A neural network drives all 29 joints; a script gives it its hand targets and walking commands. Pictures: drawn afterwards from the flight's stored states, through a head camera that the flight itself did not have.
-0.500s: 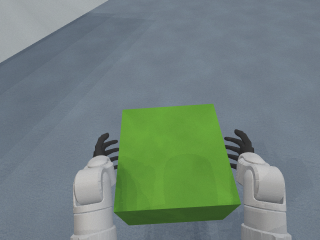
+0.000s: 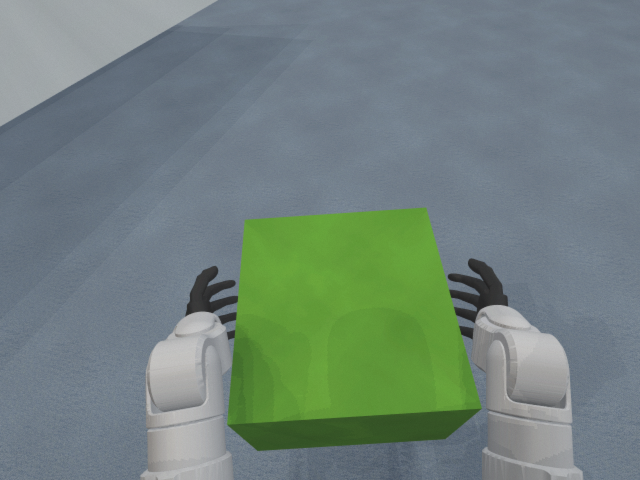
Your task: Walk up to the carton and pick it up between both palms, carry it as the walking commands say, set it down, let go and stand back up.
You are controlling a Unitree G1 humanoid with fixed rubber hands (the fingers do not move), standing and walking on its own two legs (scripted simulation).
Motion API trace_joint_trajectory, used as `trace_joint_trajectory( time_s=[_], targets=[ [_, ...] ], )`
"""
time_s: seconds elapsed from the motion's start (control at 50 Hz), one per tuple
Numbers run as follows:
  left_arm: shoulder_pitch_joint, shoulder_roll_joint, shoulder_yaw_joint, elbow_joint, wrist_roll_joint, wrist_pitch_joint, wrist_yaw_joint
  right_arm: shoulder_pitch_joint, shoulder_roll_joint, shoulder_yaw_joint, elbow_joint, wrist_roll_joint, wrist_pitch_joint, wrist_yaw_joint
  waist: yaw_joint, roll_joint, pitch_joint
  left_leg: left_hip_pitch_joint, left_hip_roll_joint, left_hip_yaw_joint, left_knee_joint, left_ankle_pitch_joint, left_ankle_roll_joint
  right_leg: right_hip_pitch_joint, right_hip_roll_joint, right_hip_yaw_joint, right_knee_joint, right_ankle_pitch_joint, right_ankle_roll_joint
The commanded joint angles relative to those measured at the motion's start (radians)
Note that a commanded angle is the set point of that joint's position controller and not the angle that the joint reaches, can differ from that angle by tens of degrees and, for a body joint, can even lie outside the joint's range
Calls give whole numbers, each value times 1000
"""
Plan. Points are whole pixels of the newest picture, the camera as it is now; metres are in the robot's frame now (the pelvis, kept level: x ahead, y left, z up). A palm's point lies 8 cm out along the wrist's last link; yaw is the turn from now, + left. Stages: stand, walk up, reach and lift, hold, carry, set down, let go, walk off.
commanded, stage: carry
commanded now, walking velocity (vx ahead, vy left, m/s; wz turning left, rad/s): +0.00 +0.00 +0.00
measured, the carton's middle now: (343, 327) +0.32 +0.00 +0.00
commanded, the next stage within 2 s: none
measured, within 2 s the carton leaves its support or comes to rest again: neither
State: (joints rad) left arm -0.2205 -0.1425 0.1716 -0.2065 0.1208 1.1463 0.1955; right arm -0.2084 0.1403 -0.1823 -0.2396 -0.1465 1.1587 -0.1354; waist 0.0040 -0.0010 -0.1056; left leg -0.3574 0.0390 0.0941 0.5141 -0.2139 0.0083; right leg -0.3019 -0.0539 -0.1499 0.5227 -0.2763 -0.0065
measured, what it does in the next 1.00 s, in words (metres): steps to the right: left foot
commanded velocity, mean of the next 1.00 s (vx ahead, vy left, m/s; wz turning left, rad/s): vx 0.00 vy -0.20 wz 0.00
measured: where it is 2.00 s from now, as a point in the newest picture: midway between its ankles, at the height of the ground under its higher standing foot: outside the picture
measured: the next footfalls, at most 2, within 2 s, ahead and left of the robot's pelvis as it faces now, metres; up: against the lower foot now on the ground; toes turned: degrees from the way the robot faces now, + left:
left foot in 0.86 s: +0.00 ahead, +0.03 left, +0.00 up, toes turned +9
right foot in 1.12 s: +0.02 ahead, -0.32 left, +0.00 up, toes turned -6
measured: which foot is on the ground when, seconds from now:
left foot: down 0.00-0.60, up 0.62-0.84, down 0.86-1.00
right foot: down 0.00-0.86, up 0.88-1.00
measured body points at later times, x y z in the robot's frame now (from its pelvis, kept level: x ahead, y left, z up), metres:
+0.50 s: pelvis +0.00 -0.01 +0.00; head -0.01 -0.01 +0.45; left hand +0.28 +0.15 +0.07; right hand +0.28 -0.18 +0.08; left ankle +0.03 +0.11 -0.74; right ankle -0.01 -0.11 -0.73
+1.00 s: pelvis -0.04 -0.11 -0.01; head +0.00 -0.11 +0.44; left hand +0.25 +0.05 +0.05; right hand +0.25 -0.28 +0.06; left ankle -0.04 +0.03 -0.74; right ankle -0.04 -0.23 -0.69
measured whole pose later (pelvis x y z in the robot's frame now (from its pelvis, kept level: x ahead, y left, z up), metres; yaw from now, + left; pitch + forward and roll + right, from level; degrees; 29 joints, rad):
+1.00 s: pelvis -0.04 -0.11 -0.01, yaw -2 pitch +5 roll -1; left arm -0.20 -0.14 0.18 -0.32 0.09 1.16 0.21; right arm -0.22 0.14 -0.16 -0.32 -0.13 1.17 -0.14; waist 0.01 -0.01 -0.02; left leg -0.40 0.14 0.13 0.64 -0.31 -0.04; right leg -0.59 0.00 -0.04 1.00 -0.44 0.02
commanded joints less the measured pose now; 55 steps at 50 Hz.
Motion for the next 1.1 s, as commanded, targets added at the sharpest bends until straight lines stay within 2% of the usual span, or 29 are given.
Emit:
trace_joint_trajectory(
  time_s=[0.0,0.32,0.36,0.42,0.46,0.5,0.52,0.56,0.58,0.6,0.62,0.64,0.66,0.68,0.72,0.78,0.8,0.82,0.84,0.86,0.88,0.9,0.92,0.94,0.96,0.98,1.04,1.06,1.08],
  targets=[
    [-492,-931,-742,-22,-441,18,-410,-504,918,741,-27,446,7,351,-1,1,-241,116,115,-96,-55,213,7,78,-113,100,-79,156,9],
    [-490,-924,-737,-21,-436,10,-409,-499,914,737,-22,439,0,350,-1,0,-236,113,115,-94,-57,197,3,80,-114,102,-83,158,7],
    [-504,-939,-771,-69,-462,27,-406,-519,923,762,-76,462,15,348,-3,2,-235,121,163,-135,-77,212,11,66,-83,85,-59,109,6],
    [-483,-928,-758,-42,-463,52,-406,-462,904,739,-47,445,33,348,-10,104,-248,181,276,-266,-98,278,70,-35,-43,72,56,40,14],
    [-491,-935,-758,-34,-472,59,-408,-460,904,730,-42,432,36,346,-10,177,-240,209,337,-328,-109,333,113,-111,-16,70,98,-89,22],
    [-513,-947,-764,-42,-485,58,-409,-482,917,732,-49,427,35,346,-7,204,-239,194,360,-321,-95,382,126,-115,-3,70,93,-146,14],
    [-522,-953,-767,-50,-491,56,-408,-491,924,734,-55,427,34,345,-4,198,-244,171,351,-298,-80,384,114,-85,3,70,56,-122,7],
    [-531,-966,-773,-60,-497,53,-407,-508,928,736,-72,427,32,343,1,152,-243,89,283,-214,-33,267,53,6,11,77,-60,-53,-11],
    [-536,-968,-770,-58,-496,53,-407,-509,929,736,-80,427,33,343,-3,68,-233,11,219,-145,30,141,14,58,-24,138,-128,-27,-27],
    [-527,-963,-758,-44,-491,51,-408,-521,928,741,-101,432,34,344,-5,-145,-225,-125,106,-11,196,-68,-24,126,-150,304,-189,80,-73],
    [-507,-962,-738,-42,-484,48,-408,-532,915,741,-103,432,38,346,7,-219,-186,-253,34,63,354,-353,-29,144,-232,359,-232,187,-143],
    [-510,-965,-739,-43,-476,48,-404,-525,914,734,-82,433,39,348,4,-145,-178,-284,43,10,471,-386,-20,142,-240,331,-204,285,-185],
    [-485,-958,-737,-49,-461,46,-398,-504,921,738,-66,446,38,351,3,-85,-196,-279,49,-2,514,-362,-17,152,-221,285,-173,357,-204],
    [-480,-952,-744,-72,-458,42,-392,-506,922,750,-77,462,33,353,-3,-59,-209,-267,55,-1,504,-323,-19,169,-189,227,-132,436,-200],
    [-466,-938,-735,-99,-444,39,-382,-518,924,776,-106,487,31,354,-9,-74,-251,-206,49,18,436,-268,-18,194,-133,129,-63,567,-184],
    [-449,-930,-742,-112,-439,38,-378,-517,897,775,-135,489,34,351,-7,-123,-283,-94,35,41,258,-224,2,178,-133,107,-19,676,-179],
    [-446,-931,-751,-108,-437,40,-376,-503,888,771,-131,482,36,351,-17,-114,-299,-27,40,47,135,-156,13,160,-122,90,32,737,-166],
    [-446,-926,-760,-100,-436,42,-373,-492,884,767,-126,474,37,353,-33,-97,-325,108,82,23,-3,-17,22,79,-104,65,109,780,-132],
    [-445,-915,-762,-103,-440,40,-373,-462,894,749,-119,464,35,355,-41,-7,-346,315,217,-147,-57,219,60,-123,-69,67,234,576,-71],
    [-430,-924,-750,-117,-443,45,-379,-419,909,730,-94,449,25,350,-24,348,-371,449,538,-530,-43,704,224,-367,49,54,469,-98,18],
    [-447,-923,-753,-104,-439,38,-376,-447,924,735,-90,456,22,351,-8,295,-309,388,570,-548,-37,768,275,-442,21,230,661,-296,5],
    [-467,-938,-762,-144,-458,28,-375,-453,934,745,-108,461,21,349,-12,179,-270,346,537,-474,-47,648,242,-452,-1,302,711,-261,14],
    [-503,-942,-777,-171,-471,24,-380,-455,948,752,-98,452,22,345,-9,91,-232,304,485,-379,-67,508,182,-450,-17,300,648,-215,23],
    [-527,-945,-789,-181,-478,25,-385,-470,952,759,-109,450,18,343,-4,108,-196,265,430,-279,-68,486,127,-419,-36,245,535,-180,37],
    [-537,-952,-786,-181,-483,25,-389,-510,953,766,-147,459,10,339,-8,151,-213,243,365,-177,-48,549,101,-342,-14,161,442,-163,56],
    [-539,-959,-795,-195,-492,23,-390,-512,957,771,-168,461,5,336,-14,194,-232,229,336,-139,-40,588,89,-271,11,110,377,-164,65],
    [-477,-943,-787,-187,-495,34,-390,-424,921,744,-161,429,10,327,-27,288,-258,235,315,-103,-18,615,72,-156,50,29,179,-153,60],
    [-454,-931,-780,-183,-494,40,-392,-395,906,735,-155,417,15,324,-28,302,-267,249,311,-98,4,619,62,-129,61,7,95,-127,54],
    [-430,-925,-776,-175,-494,45,-393,-384,894,729,-156,406,19,322,-18,286,-283,238,291,-71,46,583,37,-57,71,-25,-34,-50,48]
  ],
)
